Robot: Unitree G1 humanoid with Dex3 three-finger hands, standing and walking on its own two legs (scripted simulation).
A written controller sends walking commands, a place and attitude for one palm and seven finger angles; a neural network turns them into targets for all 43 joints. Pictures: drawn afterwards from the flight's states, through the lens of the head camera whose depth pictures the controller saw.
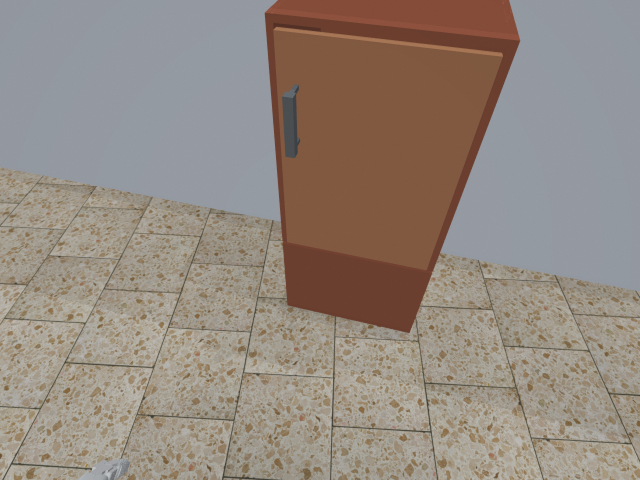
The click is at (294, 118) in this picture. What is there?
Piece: cupboard door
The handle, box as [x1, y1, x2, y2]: [282, 84, 299, 157]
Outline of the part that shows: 294,84 290,91 285,91 282,96 285,156 290,157 295,156 297,152 297,145 299,142 299,138 296,136 295,94 298,89 298,85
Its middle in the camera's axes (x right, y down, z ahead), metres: -0.06 -0.25 +0.82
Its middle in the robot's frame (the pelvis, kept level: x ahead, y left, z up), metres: +0.79 +0.10 +0.04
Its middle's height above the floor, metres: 0.81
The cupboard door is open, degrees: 0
